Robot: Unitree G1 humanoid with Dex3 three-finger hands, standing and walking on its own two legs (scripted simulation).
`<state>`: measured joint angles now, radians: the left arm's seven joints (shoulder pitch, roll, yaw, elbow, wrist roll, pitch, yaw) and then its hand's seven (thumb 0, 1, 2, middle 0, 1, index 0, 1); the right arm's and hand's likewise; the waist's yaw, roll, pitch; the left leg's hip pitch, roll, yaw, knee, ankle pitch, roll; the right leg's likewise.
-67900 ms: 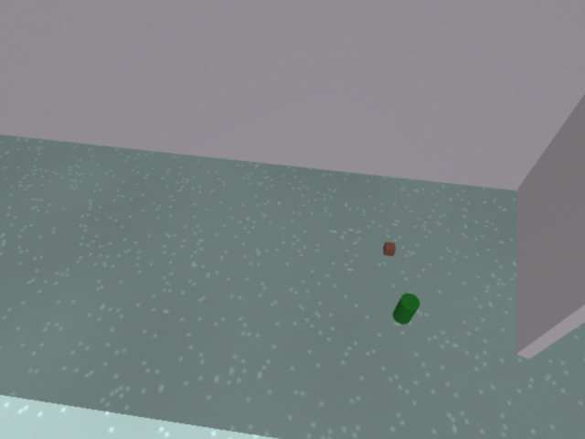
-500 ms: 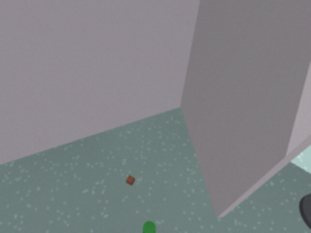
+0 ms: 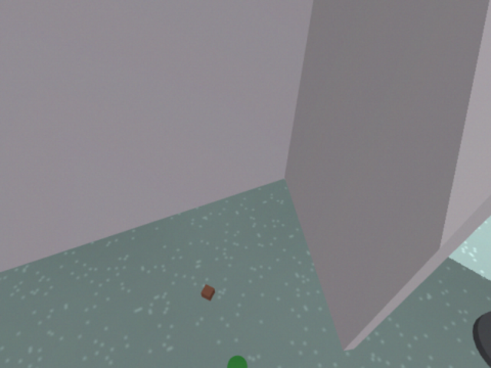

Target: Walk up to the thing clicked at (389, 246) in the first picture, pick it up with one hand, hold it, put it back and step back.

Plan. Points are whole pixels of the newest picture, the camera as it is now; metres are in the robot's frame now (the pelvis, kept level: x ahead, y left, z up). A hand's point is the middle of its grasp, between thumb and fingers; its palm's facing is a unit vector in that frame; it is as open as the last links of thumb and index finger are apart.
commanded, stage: stand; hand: left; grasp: from above
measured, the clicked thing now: (208, 292) +0.55 +0.16 -0.76
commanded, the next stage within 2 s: none
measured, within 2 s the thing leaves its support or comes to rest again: neither
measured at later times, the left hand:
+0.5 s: hand out of the picture +0.07 +0.24 -0.16, palm faces +0.01 -0.94 -0.33, open 7.4 cm
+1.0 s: hand out of the picture +0.09 +0.24 -0.15, palm faces +0.01 -0.94 -0.34, open 7.4 cm
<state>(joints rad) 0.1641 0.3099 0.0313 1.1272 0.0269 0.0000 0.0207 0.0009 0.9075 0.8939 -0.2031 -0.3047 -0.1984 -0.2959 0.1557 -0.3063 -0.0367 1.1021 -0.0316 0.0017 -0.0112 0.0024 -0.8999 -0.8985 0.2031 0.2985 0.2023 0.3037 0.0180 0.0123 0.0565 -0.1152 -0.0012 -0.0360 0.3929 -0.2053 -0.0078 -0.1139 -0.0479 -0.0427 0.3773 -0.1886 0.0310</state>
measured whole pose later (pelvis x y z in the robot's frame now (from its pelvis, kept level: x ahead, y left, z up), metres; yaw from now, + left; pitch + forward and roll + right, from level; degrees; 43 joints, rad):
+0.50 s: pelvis +0.01 -0.01 +0.00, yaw +0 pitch -3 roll +0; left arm 0.12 0.31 0.02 1.16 0.02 -0.01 0.01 0.00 0.91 0.89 -0.20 -0.30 -0.20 -0.30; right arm 0.13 -0.33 -0.01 1.13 -0.02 0.00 -0.01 0.00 -0.90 -0.90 0.20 0.30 0.20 0.30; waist 0.01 0.01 0.06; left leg -0.11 0.01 -0.04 0.36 -0.20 -0.02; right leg -0.10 -0.03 -0.05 0.33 -0.18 0.02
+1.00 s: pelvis +0.02 -0.01 +0.00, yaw +0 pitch -3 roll +0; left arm 0.10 0.33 0.02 1.15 0.01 0.00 0.01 0.00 0.91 0.89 -0.20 -0.30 -0.20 -0.30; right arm 0.11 -0.33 -0.01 1.14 -0.02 -0.01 -0.01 0.00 -0.90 -0.90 0.20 0.30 0.20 0.30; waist 0.01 0.01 0.05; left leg -0.09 0.01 -0.03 0.33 -0.20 -0.02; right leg -0.09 -0.03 -0.04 0.32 -0.18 0.02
